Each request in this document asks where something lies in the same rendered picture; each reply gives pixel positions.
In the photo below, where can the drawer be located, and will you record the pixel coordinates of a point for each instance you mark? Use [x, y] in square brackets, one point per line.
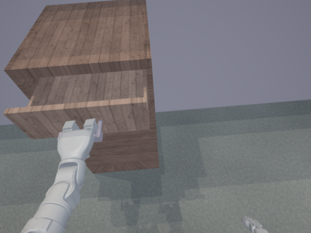
[119, 99]

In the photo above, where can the cabinet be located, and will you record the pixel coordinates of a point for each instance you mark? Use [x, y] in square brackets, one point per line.
[87, 38]

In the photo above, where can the handle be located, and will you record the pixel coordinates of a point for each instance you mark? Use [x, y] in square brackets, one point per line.
[98, 134]

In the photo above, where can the robot left hand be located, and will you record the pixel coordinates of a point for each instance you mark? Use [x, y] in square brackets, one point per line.
[76, 143]

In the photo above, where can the robot right hand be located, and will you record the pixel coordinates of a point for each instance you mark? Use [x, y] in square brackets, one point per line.
[253, 225]

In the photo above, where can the left robot forearm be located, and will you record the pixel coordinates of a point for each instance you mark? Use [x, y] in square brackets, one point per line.
[56, 208]

